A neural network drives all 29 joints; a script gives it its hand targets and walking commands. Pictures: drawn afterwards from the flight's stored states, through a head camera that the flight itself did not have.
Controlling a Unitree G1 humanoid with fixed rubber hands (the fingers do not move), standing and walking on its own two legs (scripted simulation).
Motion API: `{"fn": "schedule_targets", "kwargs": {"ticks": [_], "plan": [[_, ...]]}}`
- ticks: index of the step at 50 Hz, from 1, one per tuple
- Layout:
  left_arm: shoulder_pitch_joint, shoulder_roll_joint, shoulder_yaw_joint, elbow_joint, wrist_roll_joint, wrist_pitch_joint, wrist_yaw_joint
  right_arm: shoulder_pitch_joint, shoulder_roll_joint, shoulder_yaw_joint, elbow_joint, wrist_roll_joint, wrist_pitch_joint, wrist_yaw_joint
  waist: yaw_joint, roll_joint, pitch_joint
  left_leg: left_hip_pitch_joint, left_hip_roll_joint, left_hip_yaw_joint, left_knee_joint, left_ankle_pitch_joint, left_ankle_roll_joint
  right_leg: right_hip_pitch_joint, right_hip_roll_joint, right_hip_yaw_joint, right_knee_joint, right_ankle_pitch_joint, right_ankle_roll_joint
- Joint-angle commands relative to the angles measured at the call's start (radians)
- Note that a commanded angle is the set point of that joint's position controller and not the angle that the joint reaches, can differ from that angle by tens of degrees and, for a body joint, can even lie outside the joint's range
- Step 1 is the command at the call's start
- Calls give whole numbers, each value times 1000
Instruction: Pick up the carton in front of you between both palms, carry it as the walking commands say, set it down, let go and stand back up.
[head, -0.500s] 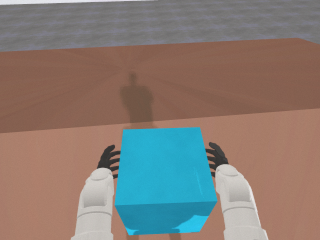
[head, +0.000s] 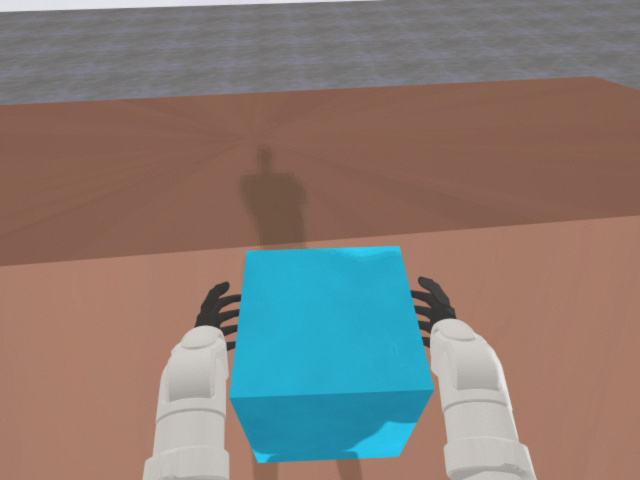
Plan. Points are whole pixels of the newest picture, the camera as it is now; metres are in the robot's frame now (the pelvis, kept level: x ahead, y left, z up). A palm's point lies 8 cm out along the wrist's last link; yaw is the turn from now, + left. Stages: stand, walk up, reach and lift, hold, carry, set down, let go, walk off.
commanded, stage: hold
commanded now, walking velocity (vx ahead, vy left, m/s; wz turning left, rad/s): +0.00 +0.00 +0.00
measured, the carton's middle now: (326, 358) +0.30 +0.00 -0.02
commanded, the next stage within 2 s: carry in 0.74 s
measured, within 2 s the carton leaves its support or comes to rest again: neither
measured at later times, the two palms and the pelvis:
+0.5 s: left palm (210, 337) +0.29 +0.15 +0.05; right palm (441, 330) +0.29 -0.15 +0.05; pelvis +0.01 +0.00 +0.00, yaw +0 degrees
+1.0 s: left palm (201, 302) +0.33 +0.16 +0.07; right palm (428, 294) +0.33 -0.14 +0.08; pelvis +0.05 +0.01 -0.01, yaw +0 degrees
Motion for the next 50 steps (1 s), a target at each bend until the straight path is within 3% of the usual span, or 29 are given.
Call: {"fn": "schedule_targets", "kwargs": {"ticks": [1,18,36,37,39,40,43,46,48,49,50], "plan": [[-504,-911,-566,-16,-257,-23,-232,-512,907,561,-23,254,-29,227,0,2,-218,36,-54,66,-66,85,-1,28,55,-66,-66,92,7],[-430,-897,-586,-74,-269,-15,-224,-440,894,580,-80,266,-23,218,1,1,-232,62,-59,62,-68,184,-6,53,58,-59,-68,189,10],[-442,-896,-583,-69,-266,-14,-225,-451,892,577,-76,264,-22,217,2,2,-220,51,-57,63,-66,147,-4,42,57,-60,-68,147,7],[-466,-895,-594,-87,-289,-12,-224,-477,891,600,-86,274,-18,218,7,-1,-221,-77,113,37,2,-23,18,-88,-117,-25,-5,-27,-10],[-471,-898,-618,-114,-296,-6,-220,-479,891,604,-121,285,-13,212,6,-2,-212,-170,94,1,-30,-429,28,-167,-104,21,-48,-438,-27],[-488,-906,-635,-142,-304,-2,-215,-490,896,620,-146,297,-8,207,4,-11,-197,-206,91,7,-15,-504,27,-195,-105,25,-52,-522,-34],[-471,-916,-689,-228,-336,33,-190,-493,898,690,-241,336,27,188,6,-53,-282,-206,72,89,100,-301,18,-176,-142,29,-45,-385,-58],[-447,-899,-755,-343,-380,98,-158,-474,894,765,-350,385,91,159,8,-103,-313,-246,54,151,131,-288,15,-166,-190,74,-67,-451,-89],[-423,-878,-789,-404,-405,149,-136,-457,883,793,-406,410,140,138,8,-60,-264,-205,96,118,47,-326,28,-255,-179,26,-2,-448,-79],[-404,-866,-805,-446,-418,175,-123,-421,871,802,-434,415,165,125,3,42,-256,-122,175,3,-24,-370,59,-353,-135,-63,125,-375,-49],[-390,-852,-819,-479,-429,202,-109,-361,849,795,-449,411,190,108,-9,198,-259,-18,277,-161,-118,-361,109,-473,-71,-190,321,-270,-15]]}}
